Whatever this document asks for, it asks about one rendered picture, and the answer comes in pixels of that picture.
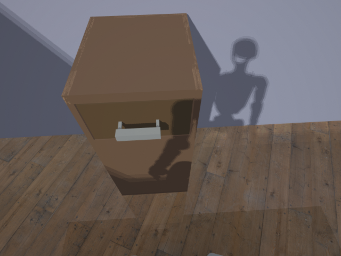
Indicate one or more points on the cabinet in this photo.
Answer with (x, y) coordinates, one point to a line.
(138, 58)

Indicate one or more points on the drawer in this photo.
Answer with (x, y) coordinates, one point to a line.
(102, 118)

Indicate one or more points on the handle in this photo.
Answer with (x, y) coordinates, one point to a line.
(147, 133)

